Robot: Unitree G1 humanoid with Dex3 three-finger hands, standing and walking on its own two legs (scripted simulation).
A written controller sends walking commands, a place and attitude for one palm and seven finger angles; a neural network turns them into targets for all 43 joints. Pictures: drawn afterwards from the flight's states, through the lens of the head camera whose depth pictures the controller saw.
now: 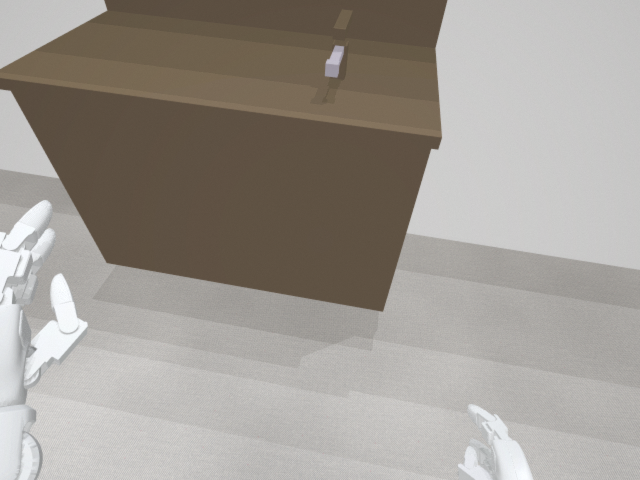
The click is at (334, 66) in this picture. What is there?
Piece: tap's lever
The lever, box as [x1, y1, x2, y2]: [325, 59, 339, 77]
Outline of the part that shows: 327,59 325,64 325,75 336,77 338,73 339,61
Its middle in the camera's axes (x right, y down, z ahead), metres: +0.02 -0.38 +0.86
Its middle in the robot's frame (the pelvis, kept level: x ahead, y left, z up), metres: +0.90 +0.04 +0.12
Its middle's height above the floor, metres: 0.89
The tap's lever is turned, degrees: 0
